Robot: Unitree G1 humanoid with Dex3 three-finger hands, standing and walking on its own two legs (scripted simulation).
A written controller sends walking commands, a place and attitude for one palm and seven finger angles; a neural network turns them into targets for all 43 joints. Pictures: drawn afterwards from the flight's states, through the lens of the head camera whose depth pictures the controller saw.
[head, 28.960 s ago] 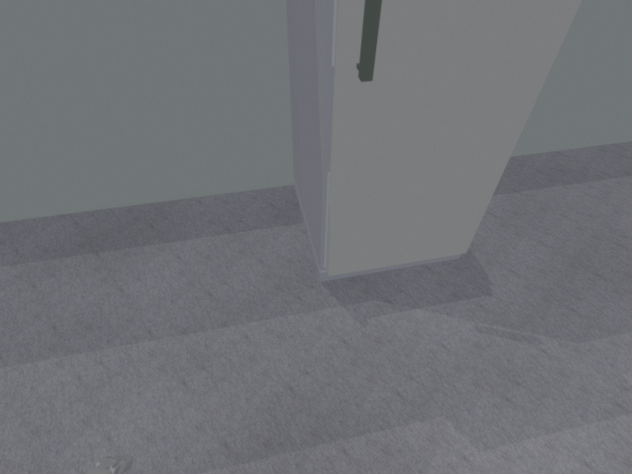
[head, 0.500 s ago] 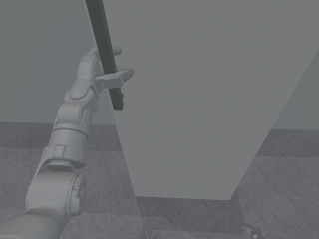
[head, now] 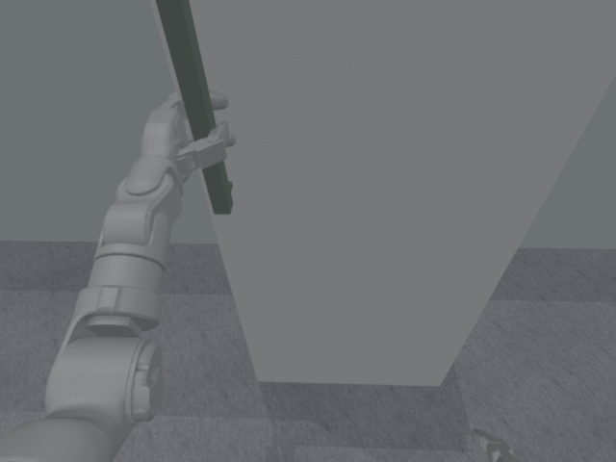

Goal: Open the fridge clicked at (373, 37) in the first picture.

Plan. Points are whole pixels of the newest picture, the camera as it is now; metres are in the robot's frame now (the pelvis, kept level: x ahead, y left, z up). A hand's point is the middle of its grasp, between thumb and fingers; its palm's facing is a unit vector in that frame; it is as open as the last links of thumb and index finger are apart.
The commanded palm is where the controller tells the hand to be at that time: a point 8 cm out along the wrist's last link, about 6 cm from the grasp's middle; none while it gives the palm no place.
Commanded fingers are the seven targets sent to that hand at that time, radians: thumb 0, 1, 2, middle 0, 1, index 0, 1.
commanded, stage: grip the handle and tug to test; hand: left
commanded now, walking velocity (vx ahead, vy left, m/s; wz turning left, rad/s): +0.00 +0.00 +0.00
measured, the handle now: (201, 93) +0.48 +0.15 +0.27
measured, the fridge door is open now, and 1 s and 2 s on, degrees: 0 1 1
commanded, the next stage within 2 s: pull the door a little, standing still in 0.42 s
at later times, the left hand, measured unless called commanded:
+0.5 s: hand (219, 147) +0.43 +0.13 +0.23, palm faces +0.03 -1.00 +0.00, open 6.0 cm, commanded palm +0.38 +0.17 +0.23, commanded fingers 0.00 0.90 0.90 -0.45 -1.40 -0.45 -1.40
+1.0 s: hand (216, 152) +0.42 +0.13 +0.22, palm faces +0.01 -1.00 -0.04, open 6.3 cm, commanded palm +0.35 +0.18 +0.23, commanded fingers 0.00 0.90 0.90 -0.45 -1.40 -0.45 -1.40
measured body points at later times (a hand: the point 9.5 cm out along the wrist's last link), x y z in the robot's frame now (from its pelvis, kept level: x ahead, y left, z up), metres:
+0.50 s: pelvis +0.03 +0.00 +0.00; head +0.01 -0.03 +0.45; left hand +0.42 +0.18 +0.23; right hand +0.19 -0.24 -0.09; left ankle +0.03 +0.11 -0.74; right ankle -0.05 -0.09 -0.74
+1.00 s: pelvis +0.08 -0.01 +0.00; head +0.05 -0.04 +0.45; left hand +0.41 +0.18 +0.23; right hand +0.26 -0.25 -0.08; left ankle +0.03 +0.12 -0.74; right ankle -0.05 -0.09 -0.73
